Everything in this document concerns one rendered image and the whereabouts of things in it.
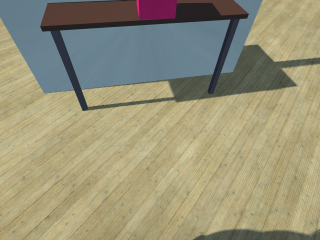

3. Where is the table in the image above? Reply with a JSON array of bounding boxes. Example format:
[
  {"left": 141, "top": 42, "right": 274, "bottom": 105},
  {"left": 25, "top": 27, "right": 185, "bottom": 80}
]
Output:
[{"left": 40, "top": 0, "right": 249, "bottom": 111}]

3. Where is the carton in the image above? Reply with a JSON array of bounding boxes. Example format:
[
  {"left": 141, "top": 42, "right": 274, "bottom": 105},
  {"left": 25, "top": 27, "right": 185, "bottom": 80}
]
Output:
[{"left": 136, "top": 0, "right": 177, "bottom": 20}]

